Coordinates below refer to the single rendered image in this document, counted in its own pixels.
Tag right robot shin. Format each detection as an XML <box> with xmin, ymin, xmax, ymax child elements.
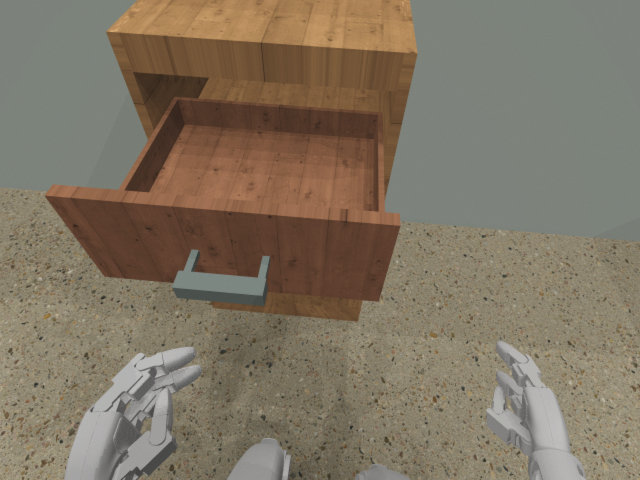
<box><xmin>367</xmin><ymin>464</ymin><xmax>387</xmax><ymax>472</ymax></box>

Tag handle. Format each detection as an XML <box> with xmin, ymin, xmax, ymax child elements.
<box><xmin>172</xmin><ymin>249</ymin><xmax>270</xmax><ymax>306</ymax></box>

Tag robot left hand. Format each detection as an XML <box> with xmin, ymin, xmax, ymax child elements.
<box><xmin>64</xmin><ymin>347</ymin><xmax>202</xmax><ymax>480</ymax></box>

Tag right robot forearm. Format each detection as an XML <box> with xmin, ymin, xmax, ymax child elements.
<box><xmin>528</xmin><ymin>449</ymin><xmax>586</xmax><ymax>480</ymax></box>

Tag robot left thigh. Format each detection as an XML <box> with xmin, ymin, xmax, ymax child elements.
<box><xmin>227</xmin><ymin>443</ymin><xmax>291</xmax><ymax>480</ymax></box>

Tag drawer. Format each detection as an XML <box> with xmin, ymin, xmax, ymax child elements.
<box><xmin>44</xmin><ymin>97</ymin><xmax>401</xmax><ymax>302</ymax></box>

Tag cabinet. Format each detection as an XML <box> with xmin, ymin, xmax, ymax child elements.
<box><xmin>106</xmin><ymin>0</ymin><xmax>418</xmax><ymax>322</ymax></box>

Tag robot right hand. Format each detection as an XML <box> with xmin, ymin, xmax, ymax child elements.
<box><xmin>487</xmin><ymin>341</ymin><xmax>571</xmax><ymax>458</ymax></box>

